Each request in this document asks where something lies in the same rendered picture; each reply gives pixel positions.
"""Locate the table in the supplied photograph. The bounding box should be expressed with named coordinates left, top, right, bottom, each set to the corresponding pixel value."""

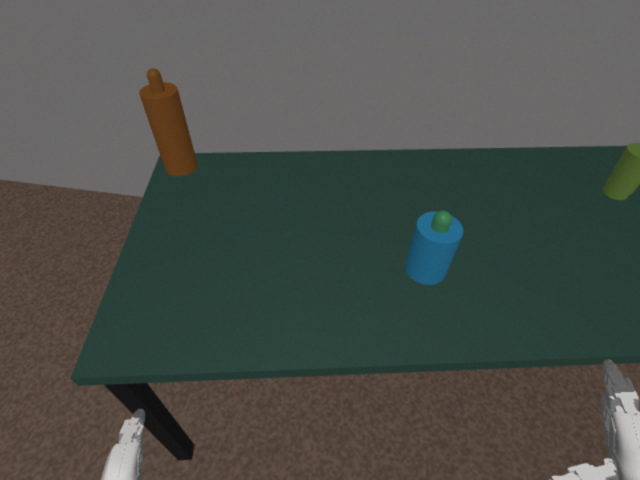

left=70, top=146, right=640, bottom=460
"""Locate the right robot hand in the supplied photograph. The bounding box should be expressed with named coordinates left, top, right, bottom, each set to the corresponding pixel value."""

left=549, top=359, right=640, bottom=480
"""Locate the left robot hand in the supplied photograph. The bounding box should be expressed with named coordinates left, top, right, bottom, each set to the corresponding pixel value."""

left=101, top=409, right=145, bottom=480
